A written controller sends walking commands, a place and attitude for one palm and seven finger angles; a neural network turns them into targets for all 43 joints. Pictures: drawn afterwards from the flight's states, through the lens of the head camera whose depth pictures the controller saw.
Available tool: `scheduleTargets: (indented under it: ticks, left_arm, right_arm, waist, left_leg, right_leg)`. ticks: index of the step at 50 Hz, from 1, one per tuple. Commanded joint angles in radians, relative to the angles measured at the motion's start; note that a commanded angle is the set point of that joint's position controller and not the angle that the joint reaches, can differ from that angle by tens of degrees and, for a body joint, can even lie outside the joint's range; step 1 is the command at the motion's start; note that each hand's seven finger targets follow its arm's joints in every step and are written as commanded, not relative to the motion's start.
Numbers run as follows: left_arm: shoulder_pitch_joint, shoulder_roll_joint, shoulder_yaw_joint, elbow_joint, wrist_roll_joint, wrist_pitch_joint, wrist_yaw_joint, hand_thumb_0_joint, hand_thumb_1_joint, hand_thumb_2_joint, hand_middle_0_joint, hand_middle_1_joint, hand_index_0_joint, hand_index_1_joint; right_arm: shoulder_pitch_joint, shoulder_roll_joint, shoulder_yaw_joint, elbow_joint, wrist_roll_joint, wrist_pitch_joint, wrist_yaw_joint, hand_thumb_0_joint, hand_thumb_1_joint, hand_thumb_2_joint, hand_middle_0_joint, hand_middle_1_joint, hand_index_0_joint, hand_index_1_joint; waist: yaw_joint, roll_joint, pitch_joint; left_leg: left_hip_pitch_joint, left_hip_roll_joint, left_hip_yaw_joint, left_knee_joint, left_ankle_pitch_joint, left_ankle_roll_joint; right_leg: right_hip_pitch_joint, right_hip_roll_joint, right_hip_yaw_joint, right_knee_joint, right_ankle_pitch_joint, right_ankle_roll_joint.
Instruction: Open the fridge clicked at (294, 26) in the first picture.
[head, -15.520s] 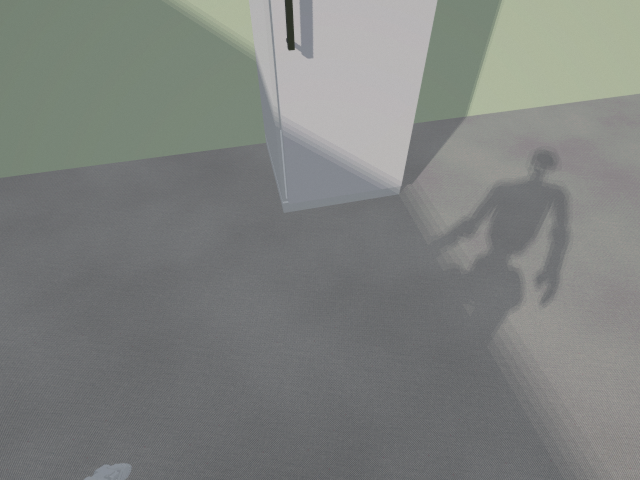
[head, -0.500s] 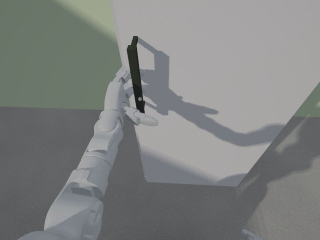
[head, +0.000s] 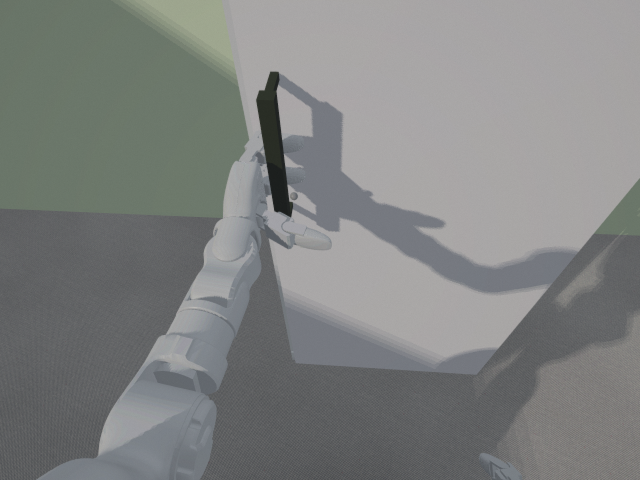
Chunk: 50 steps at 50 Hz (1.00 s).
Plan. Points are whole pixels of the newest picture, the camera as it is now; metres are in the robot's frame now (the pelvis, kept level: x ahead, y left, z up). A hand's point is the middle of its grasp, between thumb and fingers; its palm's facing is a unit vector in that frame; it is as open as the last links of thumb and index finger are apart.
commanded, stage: slide the fingers in behind the handle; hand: left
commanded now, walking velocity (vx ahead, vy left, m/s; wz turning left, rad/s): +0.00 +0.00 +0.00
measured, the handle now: (280, 165) +0.49 +0.06 +0.13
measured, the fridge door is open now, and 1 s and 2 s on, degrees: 0 0 0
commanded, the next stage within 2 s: grip the handle and tug to test in 0.24 s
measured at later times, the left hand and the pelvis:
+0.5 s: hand (292, 197) +0.42 +0.04 +0.13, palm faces -0.10 -1.00 -0.01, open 13.6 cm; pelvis +0.00 +0.00 +0.00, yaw +0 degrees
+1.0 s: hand (291, 195) +0.43 +0.04 +0.13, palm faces -0.09 -1.00 -0.02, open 6.0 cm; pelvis +0.00 +0.00 +0.00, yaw +0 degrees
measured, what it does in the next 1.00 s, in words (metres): stands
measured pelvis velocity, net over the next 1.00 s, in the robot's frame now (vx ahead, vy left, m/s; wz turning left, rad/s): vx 0.00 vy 0.00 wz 0.00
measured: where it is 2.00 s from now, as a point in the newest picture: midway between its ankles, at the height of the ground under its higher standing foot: outside the picture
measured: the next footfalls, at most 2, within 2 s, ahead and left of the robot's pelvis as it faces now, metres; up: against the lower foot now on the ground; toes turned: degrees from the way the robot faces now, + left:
none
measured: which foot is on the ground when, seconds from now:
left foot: down 0.00-1.00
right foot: down 0.00-1.00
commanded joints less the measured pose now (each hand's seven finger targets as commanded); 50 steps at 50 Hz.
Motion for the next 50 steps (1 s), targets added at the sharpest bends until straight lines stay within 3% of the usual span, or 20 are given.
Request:
scheduleTargets:
  ticks: [1,4,6,7,10,14,17,19,20,22,24,25,27,30,35,39,42,44,47,50]
  left_arm:
    - [-0.442,0.055,0.002,-0.250,0.000,-0.076,-0.011,0.000,-0.500,0.300,-0.300,-1.200,-0.300,-1.200]
    - [-0.452,0.045,-0.013,-0.240,0.000,-0.070,-0.014,0.000,-0.500,0.300,-0.300,-1.200,-0.300,-1.200]
    - [-0.427,0.082,0.021,-0.264,0.002,-0.070,-0.012,0.000,-0.500,0.300,-0.300,-1.200,-0.300,-1.200]
    - [-0.436,0.053,-0.002,-0.263,0.001,-0.066,-0.015,0.000,-0.500,0.300,-0.300,-1.200,-0.300,-1.200]
    - [-0.408,0.050,-0.004,-0.257,-0.005,-0.061,-0.016,0.000,-0.500,0.300,-0.300,-1.200,-0.300,-1.200]
    - [-0.426,0.072,0.010,-0.263,0.001,-0.057,-0.013,0.000,-0.500,0.300,-0.300,-1.200,-0.300,-1.200]
    - [-0.421,0.056,-0.002,-0.296,0.002,-0.061,-0.015,0.000,-0.500,0.300,-0.300,-1.200,-0.300,-1.200]
    - [-0.387,0.043,-0.012,-0.277,0.000,-0.056,-0.016,0.000,-0.407,0.340,-0.310,-1.213,-0.310,-1.213]
    - [-0.404,0.040,-0.015,-0.281,-0.005,-0.054,-0.015,0.000,-0.360,0.360,-0.315,-1.220,-0.315,-1.220]
    - [-0.402,0.068,0.011,-0.276,-0.005,-0.051,-0.015,0.000,-0.267,0.400,-0.325,-1.233,-0.325,-1.233]
    - [-0.404,0.059,-0.004,-0.291,0.002,-0.054,-0.015,0.000,-0.173,0.440,-0.335,-1.247,-0.335,-1.247]
    - [-0.415,0.036,-0.023,-0.282,0.000,-0.049,-0.014,0.000,-0.127,0.460,-0.340,-1.253,-0.340,-1.253]
    - [-0.444,0.039,-0.020,-0.273,0.001,-0.049,-0.012,0.000,-0.033,0.500,-0.350,-1.267,-0.350,-1.267]
    - [-0.423,0.061,0.004,-0.278,-0.002,-0.054,-0.009,0.000,0.107,0.560,-0.365,-1.287,-0.365,-1.287]
    - [-0.409,0.022,-0.033,-0.279,-0.002,-0.054,-0.016,0.000,0.340,0.660,-0.390,-1.320,-0.390,-1.320]
    - [-0.452,0.039,-0.023,-0.246,0.006,-0.052,-0.008,0.000,0.527,0.740,-0.410,-1.347,-0.410,-1.347]
    - [-0.481,-0.003,-0.058,-0.246,0.006,-0.054,-0.009,0.000,0.667,0.800,-0.425,-1.367,-0.425,-1.367]
    - [-0.469,0.034,-0.025,-0.212,0.005,-0.051,-0.007,0.000,0.760,0.840,-0.435,-1.380,-0.435,-1.380]
    - [-0.483,0.071,0.014,-0.228,-0.002,-0.056,-0.012,0.000,0.900,0.900,-0.450,-1.400,-0.450,-1.400]
    - [-0.446,0.041,-0.009,-0.241,-0.005,-0.065,-0.020,0.000,0.900,0.900,-0.450,-1.400,-0.450,-1.400]
  right_arm:
    - [-0.002,-0.104,-0.045,-0.116,0.003,-0.045,-0.003,0.000,-0.900,-0.900,0.200,0.300,0.200,0.300]
    - [0.000,-0.107,-0.045,-0.116,0.003,-0.042,-0.004,0.000,-0.900,-0.900,0.200,0.300,0.200,0.300]
    - [-0.007,-0.106,-0.043,-0.117,0.004,-0.039,-0.004,0.000,-0.900,-0.900,0.200,0.300,0.200,0.300]
    - [-0.012,-0.101,-0.039,-0.119,0.004,-0.040,-0.003,0.000,-0.900,-0.900,0.200,0.300,0.200,0.300]
    - [-0.012,-0.105,-0.041,-0.122,0.004,-0.038,-0.003,0.000,-0.900,-0.900,0.200,0.300,0.200,0.300]
    - [-0.010,-0.107,-0.043,-0.120,0.004,-0.033,-0.007,0.000,-0.900,-0.900,0.200,0.300,0.200,0.300]
    - [-0.017,-0.100,-0.042,-0.122,0.004,-0.033,-0.004,0.000,-0.900,-0.900,0.200,0.300,0.200,0.300]
    - [-0.016,-0.102,-0.043,-0.126,0.004,-0.032,-0.003,0.000,-0.900,-0.900,0.200,0.300,0.200,0.300]
    - [-0.016,-0.103,-0.041,-0.123,0.005,-0.033,-0.003,0.000,-0.900,-0.900,0.200,0.300,0.200,0.300]
    - [-0.016,-0.106,-0.043,-0.121,0.004,-0.029,-0.005,0.000,-0.900,-0.900,0.200,0.300,0.200,0.300]
    - [-0.021,-0.104,-0.043,-0.129,0.005,-0.027,-0.006,0.000,-0.900,-0.900,0.200,0.300,0.200,0.300]
    - [-0.025,-0.101,-0.039,-0.127,0.006,-0.028,-0.006,0.000,-0.900,-0.900,0.200,0.300,0.200,0.300]
    - [-0.017,-0.102,-0.041,-0.117,0.004,-0.029,-0.008,0.000,-0.900,-0.900,0.200,0.300,0.200,0.300]
    - [-0.016,-0.104,-0.042,-0.121,0.002,-0.030,-0.007,0.000,-0.900,-0.900,0.200,0.300,0.200,0.300]
    - [-0.020,-0.102,-0.040,-0.124,0.004,-0.031,-0.004,0.000,-0.900,-0.900,0.200,0.300,0.200,0.300]
    - [-0.012,-0.107,-0.042,-0.114,0.004,-0.028,-0.009,0.000,-0.900,-0.900,0.200,0.300,0.200,0.300]
    - [-0.010,-0.102,-0.041,-0.110,0.003,-0.031,-0.006,0.000,-0.900,-0.900,0.200,0.300,0.200,0.300]
    - [-0.001,-0.108,-0.043,-0.106,0.002,-0.029,-0.009,0.000,-0.900,-0.900,0.200,0.300,0.200,0.300]
    - [-0.005,-0.107,-0.040,-0.105,0.000,-0.029,-0.011,0.000,-0.900,-0.900,0.200,0.300,0.200,0.300]
    - [-0.014,-0.102,-0.038,-0.117,0.004,-0.032,-0.007,0.000,-0.900,-0.900,0.200,0.300,0.200,0.300]
  waist:
    - [-0.008,-0.106,-0.355]
    - [-0.017,-0.126,-0.327]
    - [0.001,-0.091,-0.351]
    - [-0.007,-0.080,-0.336]
    - [-0.007,-0.120,-0.326]
    - [-0.006,-0.117,-0.325]
    - [-0.004,-0.078,-0.344]
    - [0.000,-0.098,-0.335]
    - [-0.010,-0.110,-0.316]
    - [-0.008,-0.132,-0.324]
    - [0.001,-0.094,-0.330]
    - [-0.010,-0.087,-0.312]
    - [-0.018,-0.097,-0.310]
    - [-0.003,-0.107,-0.339]
    - [-0.006,-0.088,-0.315]
    - [-0.019,-0.113,-0.302]
    - [-0.028,-0.090,-0.309]
    - [-0.024,-0.126,-0.316]
    - [-0.015,-0.116,-0.340]
    - [-0.005,-0.089,-0.343]
  left_leg:
    - [0.054,-0.014,-0.001,-0.063,0.276,0.018]
    - [0.047,-0.013,-0.003,-0.068,0.268,0.019]
    - [0.049,-0.015,0.001,-0.070,0.274,0.017]
    - [0.051,-0.016,0.003,-0.070,0.270,0.017]
    - [0.043,-0.013,-0.003,-0.074,0.275,0.018]
    - [0.044,-0.013,-0.002,-0.075,0.267,0.018]
    - [0.061,-0.014,0.002,-0.074,0.285,0.016]
    - [0.058,-0.011,-0.002,-0.074,0.296,0.015]
    - [0.057,-0.011,-0.003,-0.075,0.283,0.016]
    - [0.047,-0.013,0.001,-0.074,0.273,0.019]
    - [0.055,-0.013,-0.001,-0.079,0.270,0.016]
    - [0.058,-0.013,-0.002,-0.078,0.262,0.017]
    - [0.060,-0.014,-0.004,-0.074,0.259,0.017]
    - [0.060,-0.013,-0.006,-0.077,0.274,0.017]
    - [0.064,-0.011,-0.007,-0.076,0.287,0.014]
    - [0.056,-0.010,-0.011,-0.076,0.251,0.016]
    - [0.070,-0.012,-0.014,-0.070,0.256,0.014]
    - [0.057,-0.012,-0.014,-0.070,0.260,0.017]
    - [0.045,-0.017,-0.008,-0.071,0.256,0.018]
    - [0.051,-0.016,-0.008,-0.072,0.274,0.015]
  right_leg:
    - [0.262,0.021,-0.002,-0.047,0.315,-0.004]
    - [0.259,0.020,-0.006,-0.053,0.309,-0.002]
    - [0.275,0.020,-0.001,-0.049,0.314,-0.007]
    - [0.264,0.019,-0.002,-0.052,0.314,-0.005]
    - [0.270,0.021,-0.007,-0.053,0.314,-0.005]
    - [0.274,0.018,-0.006,-0.057,0.305,-0.004]
    - [0.275,0.019,-0.003,-0.054,0.324,-0.007]
    - [0.276,0.019,-0.010,-0.052,0.327,-0.007]
    - [0.263,0.020,-0.009,-0.058,0.319,-0.004]
    - [0.277,0.020,-0.003,-0.061,0.319,-0.003]
    - [0.277,0.017,-0.005,-0.059,0.302,-0.006]
    - [0.257,0.019,-0.006,-0.061,0.294,-0.005]
    - [0.248,0.020,-0.007,-0.062,0.291,-0.005]
    - [0.272,0.019,-0.006,-0.057,0.303,-0.006]
    - [0.254,0.020,-0.011,-0.054,0.308,-0.009]
    - [0.237,0.020,-0.010,-0.061,0.268,-0.006]
    - [0.215,0.021,-0.013,-0.055,0.271,-0.008]
    - [0.234,0.020,-0.012,-0.056,0.277,-0.005]
    - [0.260,0.019,-0.005,-0.055,0.291,-0.005]
    - [0.262,0.019,-0.008,-0.050,0.302,-0.009]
